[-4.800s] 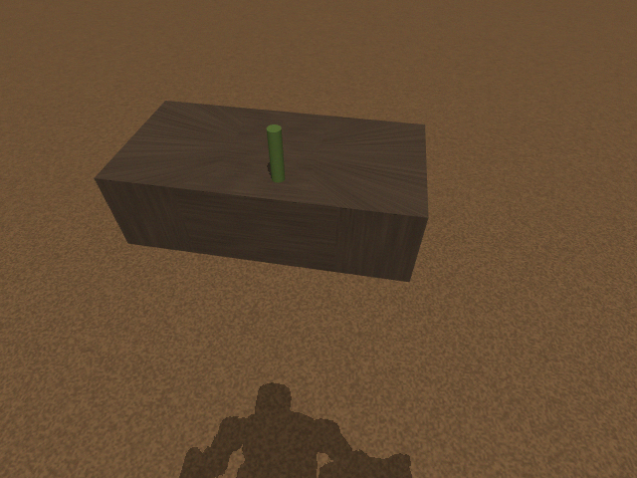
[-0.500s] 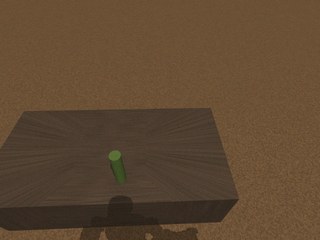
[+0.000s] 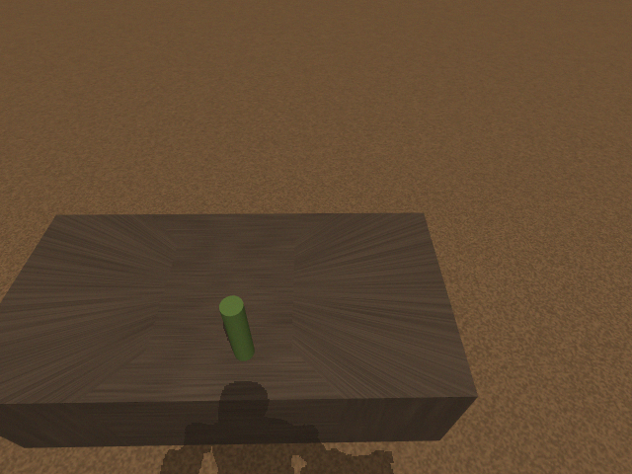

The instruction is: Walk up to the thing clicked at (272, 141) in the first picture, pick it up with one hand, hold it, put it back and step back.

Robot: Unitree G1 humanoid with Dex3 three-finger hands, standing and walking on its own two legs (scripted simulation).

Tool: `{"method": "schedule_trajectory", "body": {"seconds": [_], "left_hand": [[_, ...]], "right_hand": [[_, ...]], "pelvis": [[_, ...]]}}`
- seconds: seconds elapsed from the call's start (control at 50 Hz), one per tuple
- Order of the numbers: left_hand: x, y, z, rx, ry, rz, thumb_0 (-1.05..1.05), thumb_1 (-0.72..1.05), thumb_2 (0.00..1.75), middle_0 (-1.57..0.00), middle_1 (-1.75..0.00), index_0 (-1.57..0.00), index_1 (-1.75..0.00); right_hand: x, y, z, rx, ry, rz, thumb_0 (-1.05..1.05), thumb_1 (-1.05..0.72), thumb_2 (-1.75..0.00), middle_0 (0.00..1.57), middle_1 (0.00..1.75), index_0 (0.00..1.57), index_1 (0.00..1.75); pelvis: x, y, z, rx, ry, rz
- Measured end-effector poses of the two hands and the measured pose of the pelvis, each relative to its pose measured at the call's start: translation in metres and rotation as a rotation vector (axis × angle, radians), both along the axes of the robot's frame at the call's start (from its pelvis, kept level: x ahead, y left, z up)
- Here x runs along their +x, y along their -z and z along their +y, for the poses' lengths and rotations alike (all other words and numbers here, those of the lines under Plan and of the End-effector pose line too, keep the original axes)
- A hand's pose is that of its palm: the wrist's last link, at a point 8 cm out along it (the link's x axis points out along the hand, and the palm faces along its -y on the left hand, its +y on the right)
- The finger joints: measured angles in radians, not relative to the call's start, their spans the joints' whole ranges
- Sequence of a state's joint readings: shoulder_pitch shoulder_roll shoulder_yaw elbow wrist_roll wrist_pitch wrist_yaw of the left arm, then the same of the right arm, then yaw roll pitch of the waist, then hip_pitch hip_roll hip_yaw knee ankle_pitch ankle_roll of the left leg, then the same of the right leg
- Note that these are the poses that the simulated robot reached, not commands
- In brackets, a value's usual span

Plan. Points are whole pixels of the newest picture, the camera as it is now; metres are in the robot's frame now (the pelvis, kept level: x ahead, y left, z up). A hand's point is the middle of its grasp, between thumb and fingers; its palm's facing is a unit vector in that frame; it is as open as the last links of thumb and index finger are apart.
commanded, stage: walk up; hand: left
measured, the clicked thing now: (238, 330) +0.49 +0.20 -0.31
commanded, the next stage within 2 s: stand in 0.12 s
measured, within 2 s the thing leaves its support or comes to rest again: neither
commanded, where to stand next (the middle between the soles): +0.06 +0.00 m, yaw +0 degrees
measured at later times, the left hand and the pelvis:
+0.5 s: hand out of the picture +0.08 +0.25 -0.16, palm faces -0.04 -0.94 -0.33, open 7.4 cm; pelvis +0.01 +0.00 +0.00, yaw -1 degrees
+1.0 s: hand out of the picture +0.07 +0.26 -0.16, palm faces -0.05 -0.94 -0.34, open 7.4 cm; pelvis +0.01 +0.01 +0.00, yaw -1 degrees
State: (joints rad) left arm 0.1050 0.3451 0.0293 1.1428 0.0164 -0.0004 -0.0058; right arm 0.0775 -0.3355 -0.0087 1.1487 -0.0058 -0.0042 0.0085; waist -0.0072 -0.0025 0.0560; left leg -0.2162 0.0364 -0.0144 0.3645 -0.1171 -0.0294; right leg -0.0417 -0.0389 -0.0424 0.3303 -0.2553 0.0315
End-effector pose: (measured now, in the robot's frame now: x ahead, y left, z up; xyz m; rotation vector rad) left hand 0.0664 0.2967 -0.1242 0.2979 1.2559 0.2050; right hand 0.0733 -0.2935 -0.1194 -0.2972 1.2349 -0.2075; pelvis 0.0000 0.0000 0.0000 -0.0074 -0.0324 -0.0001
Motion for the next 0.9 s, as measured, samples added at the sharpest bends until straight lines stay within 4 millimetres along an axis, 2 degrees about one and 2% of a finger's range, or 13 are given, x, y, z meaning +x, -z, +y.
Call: {"method": "schedule_trajectory", "body": {"seconds": [0.24,0.52,0.9], "left_hand": [[0.007,0.0,-0.002,0.001,0.015,-0.011,0.0,0.9,0.9,-0.2,-0.3,-0.2,-0.3],[0.012,0.0,0.003,0.002,0.033,-0.016,0.0,0.9,0.9,-0.2,-0.3,-0.2,-0.3],[0.005,-0.002,0.006,0.013,0.04,0.001,0.0,0.9,0.9,-0.2,-0.3,-0.2,-0.3]], "right_hand": [[0.006,-0.001,-0.001,-0.002,0.002,-0.004,0.01,-0.9,-0.9,0.2,0.3,0.2,0.3],[0.003,-0.003,0.0,-0.012,0.01,-0.006,0.01,-0.9,-0.9,0.2,0.3,0.2,0.3],[-0.009,0.0,0.002,-0.002,0.025,0.022,0.01,-0.9,-0.9,0.2,0.3,0.2,0.3]], "pelvis": [[0.004,0.0,0.0,0.001,0.004,0.005],[0.006,0.0,0.004,0.004,0.015,0.0],[0.005,0.0,0.005,0.006,0.017,0.002]]}}
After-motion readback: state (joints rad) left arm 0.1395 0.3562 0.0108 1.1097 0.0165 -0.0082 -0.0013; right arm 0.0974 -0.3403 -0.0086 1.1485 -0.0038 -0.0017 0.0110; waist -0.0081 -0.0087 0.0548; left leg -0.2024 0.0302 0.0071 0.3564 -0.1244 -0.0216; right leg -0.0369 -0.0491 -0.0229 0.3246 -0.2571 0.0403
